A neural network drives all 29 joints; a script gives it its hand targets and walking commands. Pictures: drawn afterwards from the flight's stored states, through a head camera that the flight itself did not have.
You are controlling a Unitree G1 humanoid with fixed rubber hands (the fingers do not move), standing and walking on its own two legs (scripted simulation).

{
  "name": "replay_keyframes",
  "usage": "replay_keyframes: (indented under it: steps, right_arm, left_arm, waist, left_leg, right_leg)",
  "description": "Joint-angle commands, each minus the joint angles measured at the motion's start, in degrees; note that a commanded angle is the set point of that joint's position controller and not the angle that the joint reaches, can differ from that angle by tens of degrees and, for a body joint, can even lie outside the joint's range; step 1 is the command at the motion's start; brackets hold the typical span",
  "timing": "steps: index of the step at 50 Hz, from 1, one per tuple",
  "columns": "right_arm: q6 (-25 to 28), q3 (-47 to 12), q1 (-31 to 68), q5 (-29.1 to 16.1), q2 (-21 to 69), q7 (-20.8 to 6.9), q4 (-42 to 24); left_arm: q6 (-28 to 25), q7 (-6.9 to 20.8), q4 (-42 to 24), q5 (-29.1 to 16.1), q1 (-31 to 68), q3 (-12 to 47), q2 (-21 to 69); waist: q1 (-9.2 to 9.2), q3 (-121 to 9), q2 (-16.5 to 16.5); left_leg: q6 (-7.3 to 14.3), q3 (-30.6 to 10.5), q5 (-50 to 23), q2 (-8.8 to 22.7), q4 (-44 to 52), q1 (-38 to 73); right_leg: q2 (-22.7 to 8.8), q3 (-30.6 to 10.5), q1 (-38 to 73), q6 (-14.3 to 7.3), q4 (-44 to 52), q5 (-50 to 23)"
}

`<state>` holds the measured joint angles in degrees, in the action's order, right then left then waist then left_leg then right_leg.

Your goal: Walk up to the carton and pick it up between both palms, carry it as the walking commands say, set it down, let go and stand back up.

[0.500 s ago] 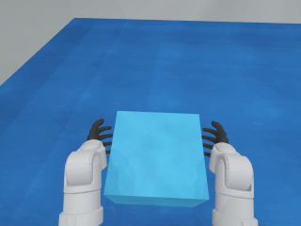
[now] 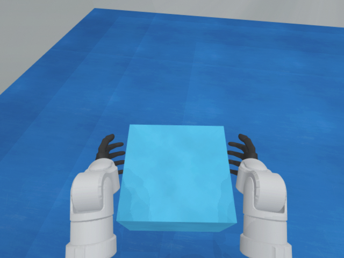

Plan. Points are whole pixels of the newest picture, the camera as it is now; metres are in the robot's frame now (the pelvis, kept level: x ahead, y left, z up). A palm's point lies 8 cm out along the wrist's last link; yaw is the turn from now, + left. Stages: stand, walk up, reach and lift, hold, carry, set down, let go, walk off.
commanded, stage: carry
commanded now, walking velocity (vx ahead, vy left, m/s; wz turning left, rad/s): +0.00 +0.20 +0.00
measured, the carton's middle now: (175, 179) +0.31 +0.01 -0.01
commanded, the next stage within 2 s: none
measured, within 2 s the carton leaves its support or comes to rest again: neither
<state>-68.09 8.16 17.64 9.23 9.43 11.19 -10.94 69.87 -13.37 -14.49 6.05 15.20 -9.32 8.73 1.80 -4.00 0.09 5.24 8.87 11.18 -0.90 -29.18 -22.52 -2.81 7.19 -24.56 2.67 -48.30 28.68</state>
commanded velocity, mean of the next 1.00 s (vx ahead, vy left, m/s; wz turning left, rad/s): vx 0.00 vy -0.04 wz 0.00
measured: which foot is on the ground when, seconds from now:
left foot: down 0.00-0.06, up 0.08-0.32, down 0.34-1.00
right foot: up 0.00-0.04, down 0.06-0.36, up 0.38-0.98, down 1.00-1.00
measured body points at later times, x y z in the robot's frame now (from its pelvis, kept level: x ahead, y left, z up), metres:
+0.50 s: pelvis -0.04 +0.15 +0.00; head -0.03 +0.16 +0.45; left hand +0.24 +0.32 +0.07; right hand +0.26 +0.01 +0.08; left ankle -0.01 +0.24 -0.73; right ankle -0.06 +0.00 -0.69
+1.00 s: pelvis -0.14 +0.13 +0.01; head -0.13 +0.14 +0.46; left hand +0.18 +0.27 +0.08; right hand +0.16 -0.04 +0.08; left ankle -0.01 +0.24 -0.73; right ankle -0.17 +0.02 -0.73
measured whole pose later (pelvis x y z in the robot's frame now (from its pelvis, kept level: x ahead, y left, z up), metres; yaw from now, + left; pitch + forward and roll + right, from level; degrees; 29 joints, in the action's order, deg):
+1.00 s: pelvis -0.14 +0.13 +0.01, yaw -4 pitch +4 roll -3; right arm -68.3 9.9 18.8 6.9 9.7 15.0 -9.0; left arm 68.9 -12.7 -10.2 7.9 17.8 -9.9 9.2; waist -0.9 -4.7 -2.5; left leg 1.4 8.6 -0.3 6.6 -21.4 -26.3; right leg 0.7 5.8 -16.1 0.5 -28.8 24.6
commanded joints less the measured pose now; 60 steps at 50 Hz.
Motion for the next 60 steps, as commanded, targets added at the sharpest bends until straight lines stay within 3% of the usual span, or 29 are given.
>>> replay_keyframes:
  steps: [1,2,3,4,5,6,7,10,14,16,17,18,19,20,22,24,26,31,36,42,47,49,51,52,53,54,56,57,60]
  right_arm:
    - [-1.05,-38.49,22.22,-24.62,55.44,-20.73,-1.02]
    - [-1.13,-38.7,21.6,-24.67,54.86,-20.7,-0.66]
    - [-1.14,-39.16,22.07,-24.71,54.67,-20.63,-0.59]
    - [-1.46,-40.24,23.12,-24.91,54.29,-20.67,-1.81]
    - [-1.71,-40.92,26.01,-25.65,54.6,-20.84,-3.51]
    - [-1.46,-41.54,28.24,-26.59,55.54,-21.02,-4.21]
    - [-1.42,-41.72,29.3,-27.74,55.98,-21.33,-4.06]
    - [-1.62,-42.4,29.25,-28.86,57.27,-22.0,-3.17]
    - [-2.38,-41.44,26.61,-29.07,56.48,-21.91,-1.43]
    - [-2.65,-41.39,25.45,-29.07,56.71,-22.03,-0.86]
    - [-2.74,-41.39,25.52,-29.17,56.71,-22.17,-1.11]
    - [-2.93,-40.78,25.2,-29.04,56.82,-22.41,-0.41]
    - [-2.57,-39.04,22.99,-27.86,56.38,-22.65,1.43]
    - [-2.36,-38.41,24.44,-27.41,56.51,-22.73,0.23]
    - [-1.67,-38.48,24.43,-26.72,57.62,-22.5,-0.86]
    - [-0.97,-37.34,24.14,-25.99,57.5,-21.93,-1.52]
    - [-0.56,-37.21,24.28,-25.67,57.05,-21.55,-1.83]
    - [-1.04,-36.96,23.36,-24.5,54.97,-21.61,0.52]
    - [-1.73,-37.77,26.39,-26.17,55.29,-22.68,1.3]
    - [-2.23,-38.01,28.96,-28.44,56.91,-23.97,2.72]
    - [-2.06,-37.75,28.27,-28.54,57.49,-24.06,2.93]
    - [-1.83,-38.03,27.39,-28.22,57.46,-23.81,2.4]
    - [-1.51,-38.69,27.3,-28.06,57.07,-23.39,1.64]
    - [-1.6,-39.31,29.02,-28.27,56.8,-23.56,0.75]
    - [-1.53,-39.81,31.45,-28.08,57.49,-23.33,0.62]
    - [-1.63,-40.52,32.49,-28.62,58.74,-23.12,0.31]
    - [-1.6,-40.34,32.81,-29.95,58.92,-23.08,-0.38]
    - [-1.55,-40.17,32.52,-30.01,58.74,-23.05,-0.6]
    - [-2.03,-40.05,32.02,-29.92,56.9,-22.34,-1.54]
  left_arm:
    - [0.26,25.46,-0.17,-25.89,29.13,40.8,54.39]
    - [0.3,25.6,0.17,-25.89,28.46,40.57,54.23]
    - [0.34,25.8,0.52,-25.83,27.73,40.34,53.91]
    - [0.06,25.97,3.46,-24.44,24.93,39.11,53.69]
    - [-0.16,25.89,2.8,-24.23,24.73,38.8,54.87]
    - [-0.21,25.83,1.37,-24.8,27.24,39.2,55.25]
    - [-0.3,25.64,1.11,-24.66,27.95,39.11,54.84]
    - [-0.72,24.92,-0.83,-23.58,29.01,38.63,54.31]
    - [-0.28,24.33,-0.42,-22.07,27.15,38.44,53.09]
    - [-0.09,24.11,-0.78,-21.71,26.76,38.64,53.26]
    - [-0.01,24.11,-1.14,-21.52,26.25,38.7,53.07]
    - [0.09,24.08,-0.58,-20.98,25.35,38.65,52.55]
    - [0.55,24.16,-2.07,-21.81,27.46,39.82,53.28]
    - [0.49,24.19,-2.11,-22.58,29.88,40.63,54.15]
    - [-0.25,24.71,-3.14,-24.9,32.69,42.23,55.66]
    - [-0.48,25.01,-3.95,-26.33,34.31,43.52,55.51]
    - [-0.44,25.16,-2.85,-26.63,34.24,43.35,55.21]
    - [0.18,25.22,1.51,-25.71,31.59,42.17,54.31]
    - [-0.23,24.45,3.72,-24.53,31.4,41.18,54.59]
    - [-0.86,23.11,3.35,-24.07,33.82,41.22,56.06]
    - [-0.85,22.88,2.96,-24.39,34.05,41.32,56.51]
    - [-0.79,23.07,3.05,-24.62,33.11,41.17,56.52]
    - [-0.8,23.52,2.96,-25.35,32.17,40.98,56.83]
    - [-1.18,23.76,5.11,-24.23,29.84,40.0,56.68]
    - [-1.15,24.07,4.5,-24.88,31.81,40.51,58.41]
    - [-0.75,24.34,3.76,-24.99,33.0,40.37,58.58]
    - [-0.89,24.45,2.22,-24.59,33.65,40.04,57.68]
    - [-1.0,24.34,2.05,-24.26,33.31,39.99,57.68]
    - [-1.05,24.0,2.13,-23.63,31.18,39.09,55.87]
  waist:
    - [-1.55,-19.68,-6.93]
    - [-1.31,-20.14,-5.29]
    - [-0.85,-19.94,-0.12]
    - [-1.16,-15.47,15.3]
    - [-0.49,-14.06,17.07]
    - [-0.65,-13.15,10.49]
    - [-0.83,-12.34,6.48]
    - [-1.34,-12.56,10.42]
    - [-1.07,-15.0,14.05]
    - [-1.82,-15.92,12.25]
    - [-1.74,-17.08,8.41]
    - [-1.7,-17.28,1.61]
    - [-2.27,-16.18,-16.09]
    - [-2.52,-16.27,-17.23]
    - [-2.63,-17.91,-9.87]
    - [-2.63,-19.13,-8.33]
    - [-2.74,-19.39,-6.94]
    - [-3.2,-19.1,-8.08]
    - [-3.4,-17.79,-6.69]
    - [-3.28,-16.7,-9.34]
    - [-3.32,-18.5,-13.5]
    - [-3.18,-19.64,-13.79]
    - [-2.59,-19.05,-9.96]
    - [-1.74,-15.44,4.8]
    - [-1.36,-11.72,14.08]
    - [-1.72,-10.06,11.46]
    - [-1.56,-8.86,5.13]
    - [-1.63,-10.06,4.21]
    - [-1.52,-15.29,8.2]
  left_leg:
    - [5.18,-10.61,-14.84,13.17,6.73,13.73]
    - [2.85,-9.35,-13.97,11.71,5.31,10.32]
    - [-0.41,-8.37,-10.69,9.63,0.85,2.76]
    - [-4.99,-3.49,4.62,3.87,-6.03,-8.31]
    - [-5.25,-5.01,16.12,4.33,-17.48,-10.3]
    - [-5.52,-8.14,15.49,3.58,-23.62,-11.23]
    - [-6.01,-10.5,13.43,3.43,-25.87,-11.49]
    - [-7.55,-6.57,9.8,2.62,-20.0,-8.79]
    - [-7.7,-1.45,10.96,0.89,-8.47,-1.75]
    - [-7.12,1.61,1.77,-0.08,5.12,6.39]
    - [-6.77,-0.95,-0.22,2.25,9.05,13.09]
    - [-5.48,-8.53,-8.55,9.26,9.51,19.03]
    - [0.19,-22.21,-23.82,19.76,10.13,19.68]
    - [4.06,-19.74,-28.32,18.67,7.31,18.85]
    - [4.94,-14.82,-26.42,17.18,6.18,18.06]
    - [4.05,-13.13,-22.84,16.87,6.92,18.48]
    - [4.15,-15.11,-19.35,18.6,7.94,19.31]
    - [5.0,-21.43,-18.71,22.32,10.15,22.04]
    - [3.65,-22.77,-14.2,23.0,11.92,20.95]
    - [0.82,-19.69,4.57,21.18,16.52,15.57]
    - [-2.17,-15.17,6.95,20.2,18.15,13.17]
    - [-4.56,-12.09,5.87,18.24,17.49,11.79]
    - [-9.25,-5.57,2.25,12.99,12.37,6.12]
    - [-11.37,3.04,4.56,5.6,1.66,2.53]
    - [-10.1,3.41,13.95,5.37,-14.03,-2.46]
    - [-8.52,-1.28,17.29,4.99,-24.96,-4.92]
    - [-6.56,-5.49,13.5,3.59,-35.19,-8.91]
    - [-6.54,-5.12,12.0,3.46,-35.33,-11.12]
    - [-6.41,-1.53,14.79,3.65,-25.27,-10.83]
  right_leg:
    - [0.03,1.29,8.68,-1.82,18.03,-8.73]
    - [-2.26,0.18,15.5,-2.01,25.36,-16.03]
    - [-9.28,-7.87,23.44,-3.18,29.17,-18.74]
    - [-23.91,-23.89,24.87,-9.62,29.8,-32.42]
    - [-28.87,-26.03,21.85,-14.93,29.81,-41.78]
    - [-27.38,-23.04,20.53,-15.07,29.43,-43.89]
    - [-24.73,-18.34,19.18,-13.05,29.05,-41.09]
    - [-17.47,-6.74,18.21,-7.44,24.97,-43.84]
    - [-16.83,-6.2,19.43,-6.4,22.1,-46.26]
    - [-14.51,-3.9,17.41,-3.15,18.14,-40.14]
    - [-12.92,-2.63,13.69,-0.91,14.35,-35.05]
    - [-10.57,-1.53,6.4,1.41,9.81,-22.3]
    - [-2.74,2.38,-3.88,4.24,4.8,0.12]
    - [-2.59,-1.75,-3.21,2.72,-3.72,10.67]
    - [-2.52,-4.41,-4.41,1.24,-10.59,7.27]
    - [-2.76,-5.21,-4.28,1.18,-8.1,2.23]
    - [-2.09,-5.52,-3.36,1.2,-2.94,1.54]
    - [0.9,-6.31,-2.65,-0.43,4.3,0.55]
    - [2.16,-6.31,-3.11,-0.25,3.24,-0.49]
    - [2.93,-4.3,-1.49,-0.53,4.17,-2.0]
    - [4.22,-0.97,4.96,-1.66,14.83,-2.35]
    - [4.68,0.33,11.12,-2.65,23.39,-4.58]
    - [2.11,-0.54,19.96,-4.32,34.43,-7.41]
    - [-7.18,-10.81,14.28,-8.15,40.0,1.14]
    - [-14.94,-16.56,6.61,-11.44,40.66,-0.22]
    - [-14.4,-15.06,3.37,-13.05,40.31,1.68]
    - [-11.09,-9.72,5.31,-12.83,35.4,-9.42]
    - [-10.09,-7.1,9.43,-12.85,31.36,-18.62]
    - [-9.1,-6.21,19.52,-13.47,21.45,-43.18]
